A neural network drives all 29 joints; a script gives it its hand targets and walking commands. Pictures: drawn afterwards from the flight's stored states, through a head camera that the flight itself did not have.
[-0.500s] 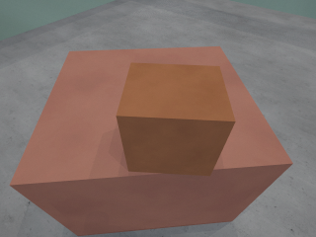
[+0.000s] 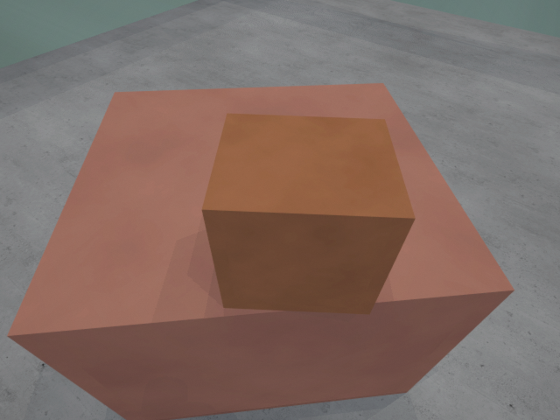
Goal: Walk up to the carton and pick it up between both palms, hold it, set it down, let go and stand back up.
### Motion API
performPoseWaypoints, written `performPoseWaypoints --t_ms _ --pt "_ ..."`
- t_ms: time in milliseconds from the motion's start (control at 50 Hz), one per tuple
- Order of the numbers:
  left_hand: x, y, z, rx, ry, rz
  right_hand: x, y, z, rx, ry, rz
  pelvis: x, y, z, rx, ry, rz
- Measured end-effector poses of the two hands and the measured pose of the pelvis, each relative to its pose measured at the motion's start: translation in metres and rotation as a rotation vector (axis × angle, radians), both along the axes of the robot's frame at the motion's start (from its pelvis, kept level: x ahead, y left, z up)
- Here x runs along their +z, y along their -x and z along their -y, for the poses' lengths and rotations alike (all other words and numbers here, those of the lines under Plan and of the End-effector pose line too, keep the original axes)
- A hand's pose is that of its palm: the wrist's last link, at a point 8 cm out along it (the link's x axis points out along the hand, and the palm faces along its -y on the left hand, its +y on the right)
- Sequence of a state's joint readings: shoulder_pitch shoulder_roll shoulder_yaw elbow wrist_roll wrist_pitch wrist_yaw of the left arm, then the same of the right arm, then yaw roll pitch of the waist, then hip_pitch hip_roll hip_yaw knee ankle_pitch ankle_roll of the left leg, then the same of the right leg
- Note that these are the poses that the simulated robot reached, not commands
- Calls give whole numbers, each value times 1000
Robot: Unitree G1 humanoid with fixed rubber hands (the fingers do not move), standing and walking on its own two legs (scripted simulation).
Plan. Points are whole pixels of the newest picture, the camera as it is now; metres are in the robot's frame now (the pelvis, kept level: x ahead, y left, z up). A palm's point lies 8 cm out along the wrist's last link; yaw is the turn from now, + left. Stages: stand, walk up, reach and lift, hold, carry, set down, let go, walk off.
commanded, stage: walk up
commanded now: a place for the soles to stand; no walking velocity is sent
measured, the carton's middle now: (300, 217) +0.43 -0.02 +0.04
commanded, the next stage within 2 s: reach and lift in 0.24 s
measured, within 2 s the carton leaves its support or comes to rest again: neither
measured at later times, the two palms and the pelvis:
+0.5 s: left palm out of the picture +0.16 +0.24 -0.12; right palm out of the picture +0.14 -0.25 -0.13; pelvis -0.06 -0.01 -0.04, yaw +1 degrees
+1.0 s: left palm out of the picture +0.06 +0.22 -0.07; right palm out of the picture +0.08 -0.23 -0.09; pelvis -0.09 -0.05 -0.02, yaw +4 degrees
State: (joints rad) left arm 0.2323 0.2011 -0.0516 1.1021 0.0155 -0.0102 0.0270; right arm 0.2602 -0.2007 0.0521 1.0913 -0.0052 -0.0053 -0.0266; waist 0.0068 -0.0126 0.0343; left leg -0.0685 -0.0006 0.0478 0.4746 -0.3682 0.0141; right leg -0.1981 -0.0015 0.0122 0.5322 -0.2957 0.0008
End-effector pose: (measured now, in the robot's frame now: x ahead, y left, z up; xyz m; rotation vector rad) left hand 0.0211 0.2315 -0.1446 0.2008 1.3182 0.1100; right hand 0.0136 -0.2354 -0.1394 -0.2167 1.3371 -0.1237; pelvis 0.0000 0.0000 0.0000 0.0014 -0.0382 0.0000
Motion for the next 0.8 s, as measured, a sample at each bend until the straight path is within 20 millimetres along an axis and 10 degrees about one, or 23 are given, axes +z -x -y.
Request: performPoseWaypoints --t_ms 300,420,540,800 --pt "-1 10 -3 14 5 -47 -1 11 0 -15 -1 -17 -1 5 -1 1 1 -14" --pt "-8 -74 -15 28 -8 -37 -12 -74 12 23 -23 152 -28 39 3 21 10 -62" --pt "40 -142 -6 -37 -23 231 18 -139 15 23 -39 410 -33 61 7 9 41 -30" --pt "33 -4 0 55 -42 172 31 -44 19 36 -37 394 -19 80 29 23 23 65"
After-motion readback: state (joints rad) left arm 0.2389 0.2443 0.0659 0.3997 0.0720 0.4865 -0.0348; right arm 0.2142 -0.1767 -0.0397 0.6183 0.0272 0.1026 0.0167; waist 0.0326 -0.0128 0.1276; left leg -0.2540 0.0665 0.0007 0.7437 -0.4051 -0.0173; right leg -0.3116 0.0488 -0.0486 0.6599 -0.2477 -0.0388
